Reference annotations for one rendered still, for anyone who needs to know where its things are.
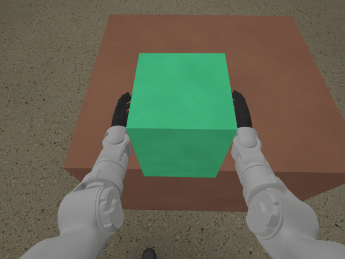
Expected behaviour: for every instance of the robot right forearm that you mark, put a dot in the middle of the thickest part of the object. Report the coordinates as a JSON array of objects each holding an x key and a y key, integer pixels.
[{"x": 254, "y": 172}]

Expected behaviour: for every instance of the robot left hand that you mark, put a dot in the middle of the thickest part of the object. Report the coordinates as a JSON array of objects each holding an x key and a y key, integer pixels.
[{"x": 121, "y": 114}]

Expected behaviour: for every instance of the carton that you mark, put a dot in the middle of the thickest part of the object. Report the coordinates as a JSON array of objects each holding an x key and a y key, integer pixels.
[{"x": 181, "y": 119}]

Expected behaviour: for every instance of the robot left forearm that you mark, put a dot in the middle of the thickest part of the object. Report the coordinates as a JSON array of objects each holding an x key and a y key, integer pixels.
[{"x": 111, "y": 165}]

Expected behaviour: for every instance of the left robot foot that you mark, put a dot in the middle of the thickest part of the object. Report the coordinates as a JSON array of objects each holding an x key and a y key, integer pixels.
[{"x": 149, "y": 253}]

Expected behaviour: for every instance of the left robot upper arm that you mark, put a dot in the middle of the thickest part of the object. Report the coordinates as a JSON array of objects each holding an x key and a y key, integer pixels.
[{"x": 87, "y": 219}]

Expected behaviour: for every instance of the right robot upper arm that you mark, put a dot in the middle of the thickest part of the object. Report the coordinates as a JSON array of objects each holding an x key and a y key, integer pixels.
[{"x": 288, "y": 228}]

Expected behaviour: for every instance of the pedestal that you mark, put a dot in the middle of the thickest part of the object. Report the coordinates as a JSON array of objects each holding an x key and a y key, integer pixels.
[{"x": 298, "y": 123}]

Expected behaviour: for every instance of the robot right hand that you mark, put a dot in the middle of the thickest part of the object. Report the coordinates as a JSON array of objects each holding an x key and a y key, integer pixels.
[{"x": 241, "y": 109}]

